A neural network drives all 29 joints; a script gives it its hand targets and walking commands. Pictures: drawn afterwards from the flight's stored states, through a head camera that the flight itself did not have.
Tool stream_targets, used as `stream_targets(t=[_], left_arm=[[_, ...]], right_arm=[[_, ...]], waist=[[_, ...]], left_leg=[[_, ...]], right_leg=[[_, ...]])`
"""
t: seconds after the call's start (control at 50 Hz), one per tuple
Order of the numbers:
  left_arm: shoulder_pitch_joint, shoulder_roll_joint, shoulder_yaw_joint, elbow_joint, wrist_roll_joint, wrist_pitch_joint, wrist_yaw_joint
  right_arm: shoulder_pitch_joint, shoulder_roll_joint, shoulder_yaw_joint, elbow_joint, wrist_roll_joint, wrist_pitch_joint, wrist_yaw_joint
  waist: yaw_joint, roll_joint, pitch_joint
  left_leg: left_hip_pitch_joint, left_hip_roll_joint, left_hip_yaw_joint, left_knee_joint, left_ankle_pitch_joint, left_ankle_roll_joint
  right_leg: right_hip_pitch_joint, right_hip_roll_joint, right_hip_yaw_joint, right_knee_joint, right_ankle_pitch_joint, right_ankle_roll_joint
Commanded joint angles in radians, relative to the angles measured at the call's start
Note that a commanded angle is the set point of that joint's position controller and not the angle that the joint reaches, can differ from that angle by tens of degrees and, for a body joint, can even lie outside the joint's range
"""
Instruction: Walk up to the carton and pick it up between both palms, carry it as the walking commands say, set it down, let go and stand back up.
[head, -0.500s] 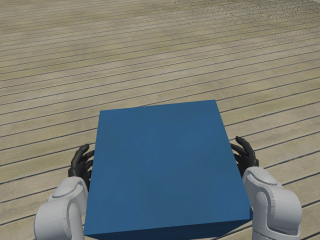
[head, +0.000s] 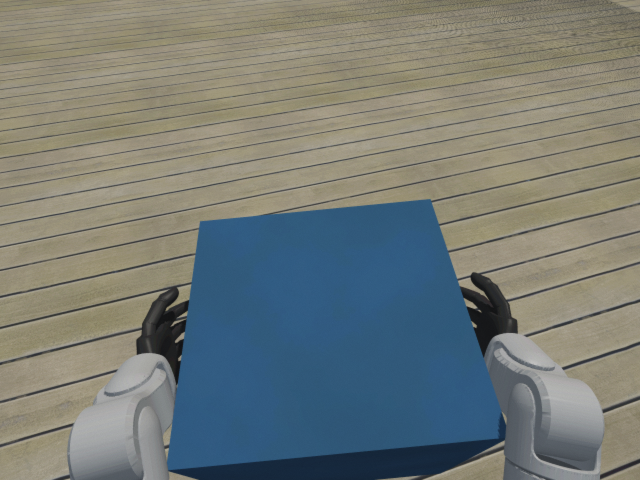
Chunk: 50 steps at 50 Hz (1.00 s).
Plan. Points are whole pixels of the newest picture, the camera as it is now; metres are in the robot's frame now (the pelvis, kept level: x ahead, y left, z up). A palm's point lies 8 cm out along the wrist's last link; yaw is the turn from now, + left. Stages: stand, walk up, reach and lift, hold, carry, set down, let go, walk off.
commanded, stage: carry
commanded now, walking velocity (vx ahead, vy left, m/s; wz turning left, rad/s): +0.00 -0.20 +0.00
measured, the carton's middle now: (329, 357) +0.26 +0.00 +0.02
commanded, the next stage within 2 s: none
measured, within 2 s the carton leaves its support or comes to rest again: neither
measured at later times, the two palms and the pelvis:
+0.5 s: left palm (162, 362) +0.23 +0.18 +0.09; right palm (494, 344) +0.24 -0.17 +0.09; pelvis +0.00 +0.00 +0.00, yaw +0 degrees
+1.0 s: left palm (142, 364) +0.23 +0.20 +0.09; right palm (481, 343) +0.23 -0.15 +0.10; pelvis +0.00 +0.02 +0.00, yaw +0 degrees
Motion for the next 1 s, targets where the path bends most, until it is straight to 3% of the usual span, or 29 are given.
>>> stream_targets(t=[0.0,0.06,0.08,0.12,0.16,0.18,0.22,0.28,0.32,0.36,0.38,0.42,0.44,0.46,0.5,0.52,0.54,0.58,0.6,0.64,0.68,0.7,0.72,0.78,0.86,0.9,0.94,0.96,0.98], left_arm=[[-0.478,-0.776,-0.815,-0.143,-0.309,0.011,-0.091],[-0.459,-0.762,-0.808,-0.148,-0.297,0.022,-0.082],[-0.471,-0.771,-0.825,-0.149,-0.314,0.017,-0.088],[-0.47,-0.781,-0.821,-0.164,-0.311,0.013,-0.085],[-0.469,-0.789,-0.831,-0.168,-0.31,0.016,-0.086],[-0.454,-0.79,-0.832,-0.167,-0.319,0.011,-0.088],[-0.479,-0.777,-0.832,-0.174,-0.319,0.011,-0.092],[-0.504,-0.794,-0.844,-0.189,-0.329,-0.002,-0.095],[-0.446,-0.774,-0.815,-0.149,-0.307,0.011,-0.092],[-0.474,-0.776,-0.833,-0.162,-0.309,0.009,-0.085],[-0.466,-0.779,-0.829,-0.177,-0.309,0.008,-0.082],[-0.46,-0.752,-0.82,-0.16,-0.303,0.014,-0.084],[-0.456,-0.755,-0.825,-0.175,-0.308,0.008,-0.086],[-0.441,-0.777,-0.821,-0.154,-0.311,0.011,-0.083],[-0.478,-0.78,-0.826,-0.157,-0.312,0.009,-0.088],[-0.498,-0.771,-0.837,-0.181,-0.322,0.009,-0.088],[-0.498,-0.759,-0.825,-0.18,-0.306,0.003,-0.086],[-0.479,-0.763,-0.829,-0.157,-0.3,0.008,-0.082],[-0.483,-0.768,-0.824,-0.162,-0.314,0.005,-0.088],[-0.452,-0.776,-0.83,-0.146,-0.312,0.009,-0.087],[-0.463,-0.778,-0.833,-0.149,-0.304,0.008,-0.085],[-0.487,-0.769,-0.832,-0.164,-0.298,0.004,-0.076],[-0.457,-0.765,-0.83,-0.155,-0.3,0.007,-0.08],[-0.471,-0.754,-0.823,-0.125,-0.291,0.011,-0.083],[-0.514,-0.751,-0.841,-0.136,-0.293,0.018,-0.081],[-0.529,-0.784,-0.852,-0.163,-0.304,0.004,-0.081],[-0.499,-0.748,-0.83,-0.125,-0.296,0.013,-0.084],[-0.527,-0.759,-0.847,-0.157,-0.301,0.011,-0.08],[-0.479,-0.743,-0.83,-0.12,-0.294,0.02,-0.083]], right_arm=[[-0.401,0.775,0.793,-0.152,0.262,-0.009,0.145],[-0.374,0.763,0.778,-0.129,0.265,0.0,0.143],[-0.358,0.763,0.774,-0.136,0.251,-0.006,0.141],[-0.378,0.782,0.786,-0.133,0.272,-0.009,0.143],[-0.354,0.769,0.772,-0.133,0.258,-0.009,0.145],[-0.337,0.762,0.769,-0.138,0.256,-0.014,0.144],[-0.353,0.774,0.78,-0.136,0.251,-0.012,0.144],[-0.354,0.794,0.783,-0.14,0.254,-0.02,0.146],[-0.372,0.772,0.796,-0.151,0.265,-0.011,0.146],[-0.369,0.773,0.781,-0.132,0.26,-0.011,0.145],[-0.356,0.78,0.787,-0.136,0.268,-0.007,0.146],[-0.343,0.746,0.761,-0.11,0.251,-0.009,0.141],[-0.34,0.751,0.77,-0.123,0.249,-0.013,0.138],[-0.334,0.768,0.782,-0.125,0.257,-0.007,0.141],[-0.384,0.772,0.786,-0.14,0.256,-0.01,0.14],[-0.343,0.775,0.779,-0.108,0.252,-0.005,0.142],[-0.357,0.773,0.799,-0.118,0.261,-0.004,0.147],[-0.361,0.753,0.781,-0.127,0.26,-0.011,0.144],[-0.346,0.763,0.783,-0.121,0.255,-0.007,0.141],[-0.333,0.75,0.777,-0.129,0.255,-0.001,0.144],[-0.349,0.742,0.772,-0.128,0.255,-0.006,0.148],[-0.365,0.757,0.774,-0.114,0.263,-0.006,0.145],[-0.328,0.743,0.77,-0.115,0.258,-0.005,0.148],[-0.345,0.728,0.769,-0.109,0.247,0.0,0.145],[-0.337,0.729,0.743,-0.07,0.242,0.004,0.151],[-0.361,0.757,0.756,-0.1,0.256,-0.011,0.153],[-0.33,0.724,0.75,-0.076,0.236,0.001,0.146],[-0.342,0.738,0.754,-0.083,0.243,-0.001,0.149],[-0.32,0.72,0.749,-0.079,0.237,0.005,0.145]], waist=[[-0.012,-0.127,-0.166],[-0.012,-0.061,-0.186],[-0.011,-0.078,-0.208],[-0.011,0.015,-0.246],[-0.008,0.101,-0.214],[-0.007,0.129,-0.246],[-0.004,-0.028,-0.215],[-0.014,-0.151,-0.197],[-0.015,-0.153,-0.176],[-0.012,-0.061,-0.211],[-0.013,-0.002,-0.25],[-0.011,0.063,-0.199],[-0.013,-0.017,-0.207],[-0.007,0.004,-0.22],[-0.009,-0.092,-0.179],[-0.013,-0.079,-0.185],[-0.013,-0.127,-0.2],[-0.012,-0.062,-0.206],[-0.01,-0.094,-0.237],[-0.006,-0.049,-0.262],[-0.003,0.032,-0.258],[-0.004,0.001,-0.237],[-0.004,0.034,-0.252],[-0.003,-0.054,-0.212],[0.002,0.078,-0.201],[0.005,0.062,-0.224],[0.001,-0.064,-0.189],[-0.001,-0.004,-0.22],[0.003,-0.01,-0.199]], left_leg=[[-0.01,0.082,0.005,0.027,0.04,0.03],[0.046,0.129,-0.008,0.008,0.224,0.025],[0.065,0.154,-0.073,-0.029,0.308,0.044],[0.124,0.204,-0.107,-0.057,0.406,0.064],[0.097,0.245,-0.198,-0.121,0.338,0.1],[0.101,0.241,-0.185,-0.112,0.309,0.1],[0.059,0.182,-0.091,-0.027,0.259,0.063],[-0.001,0.085,0.021,0.063,0.033,0.007],[-0.009,0.072,0.031,0.061,0.013,0.008],[0.062,0.106,0.007,-0.006,0.163,0.028],[0.107,0.16,-0.06,-0.048,0.306,0.054],[0.087,0.21,-0.143,-0.096,0.28,0.082],[0.065,0.217,-0.14,-0.061,0.278,0.074],[0.068,0.195,-0.095,-0.05,0.292,0.055],[-0.016,0.115,-0.015,0.02,0.088,0.017],[-0.014,0.091,0.011,0.033,0.044,0.003],[0.009,0.084,0.017,0.014,0.017,-0.001],[0.026,0.089,-0.015,-0.029,0.085,0.011],[0.055,0.092,-0.006,-0.039,0.121,0.014],[0.104,0.117,-0.044,-0.07,0.265,0.025],[0.108,0.119,-0.057,-0.1,0.25,0.037],[0.112,0.116,-0.051,-0.095,0.253,0.031],[0.115,0.114,-0.043,-0.112,0.207,0.033],[0.089,0.104,-0.071,-0.145,0.178,0.042],[0.12,0.105,-0.069,-0.187,0.162,0.043],[0.128,0.117,-0.078,-0.18,0.274,0.049],[0.096,0.093,-0.069,-0.173,0.175,0.042],[0.113,0.094,-0.069,-0.17,0.21,0.042],[0.102,0.094,-0.071,-0.167,0.211,0.047]], right_leg=[[0.046,-0.167,0.137,-0.229,0.182,-0.035],[0.068,-0.144,0.082,-0.123,0.375,-0.029],[0.059,-0.118,0.055,-0.088,0.326,-0.015],[0.039,-0.087,0.036,-0.038,0.234,0.006],[0.006,-0.05,0.029,-0.017,0.049,0.013],[0.021,-0.048,0.026,-0.034,0.021,0.016],[0.025,-0.098,0.097,-0.124,0.165,0.007],[0.07,-0.172,0.161,-0.19,0.41,-0.034],[0.076,-0.187,0.138,-0.18,0.425,-0.048],[0.07,-0.156,0.086,-0.12,0.377,-0.034],[0.056,-0.105,0.048,-0.069,0.244,-0.023],[-0.009,-0.071,0.044,-0.05,0.08,0.014],[0.026,-0.084,0.068,-0.083,0.106,0.012],[0.054,-0.088,0.064,-0.1,0.153,0.002],[0.098,-0.162,0.153,-0.188,0.325,-0.008],[0.104,-0.191,0.164,-0.194,0.388,-0.032],[0.12,-0.203,0.153,-0.189,0.427,-0.045],[0.129,-0.198,0.148,-0.186,0.458,-0.029],[0.142,-0.196,0.127,-0.174,0.459,-0.016],[0.109,-0.151,0.106,-0.155,0.364,-0.01],[0.103,-0.137,0.109,-0.162,0.227,-0.007],[0.097,-0.138,0.12,-0.178,0.256,0.002],[0.084,-0.144,0.12,-0.182,0.174,-0.01],[0.087,-0.137,0.127,-0.217,0.113,-0.006],[0.046,-0.135,0.124,-0.215,0.058,-0.006],[0.082,-0.123,0.107,-0.181,0.153,-0.003],[0.062,-0.134,0.132,-0.221,0.107,-0.004],[0.081,-0.136,0.127,-0.208,0.146,-0.008],[0.077,-0.13,0.118,-0.218,0.144,-0.002]])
